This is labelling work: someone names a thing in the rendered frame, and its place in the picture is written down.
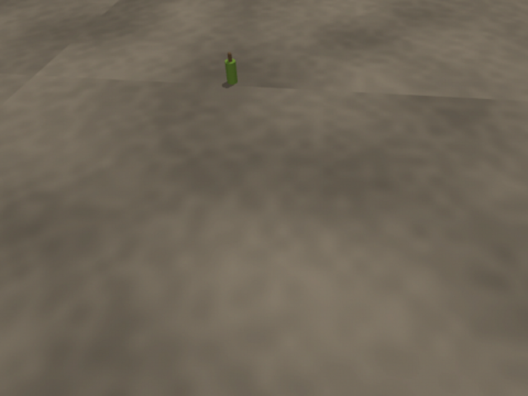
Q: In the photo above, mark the bottle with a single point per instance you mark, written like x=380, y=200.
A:
x=231, y=71

